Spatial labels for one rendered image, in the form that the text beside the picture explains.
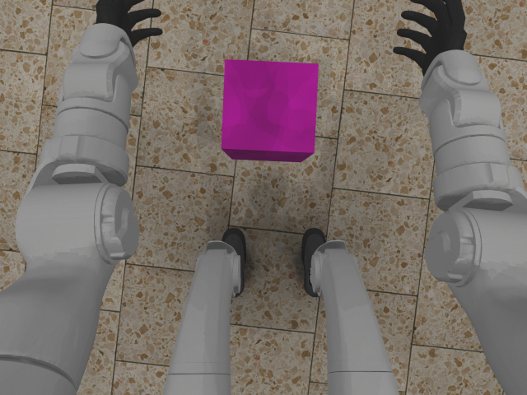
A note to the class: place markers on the robot right hand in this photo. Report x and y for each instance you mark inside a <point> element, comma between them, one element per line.
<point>447,32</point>

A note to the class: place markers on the robot left hand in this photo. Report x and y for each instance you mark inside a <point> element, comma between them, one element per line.
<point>115,12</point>

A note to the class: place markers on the robot left shin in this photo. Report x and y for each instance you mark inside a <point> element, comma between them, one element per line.
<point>216,245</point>

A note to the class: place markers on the robot left upper arm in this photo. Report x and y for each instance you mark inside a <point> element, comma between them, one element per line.
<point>71,236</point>

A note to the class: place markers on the carton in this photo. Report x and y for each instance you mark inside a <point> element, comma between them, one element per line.
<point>269,110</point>

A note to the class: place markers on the left robot forearm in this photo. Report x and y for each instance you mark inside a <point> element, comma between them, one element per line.
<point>92,116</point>

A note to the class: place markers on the right robot foot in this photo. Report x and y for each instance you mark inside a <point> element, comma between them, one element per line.
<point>312,239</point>

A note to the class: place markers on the right robot forearm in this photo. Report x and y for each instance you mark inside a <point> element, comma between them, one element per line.
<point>473,167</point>

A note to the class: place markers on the robot right upper arm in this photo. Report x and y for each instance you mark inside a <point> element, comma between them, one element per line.
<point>482,256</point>

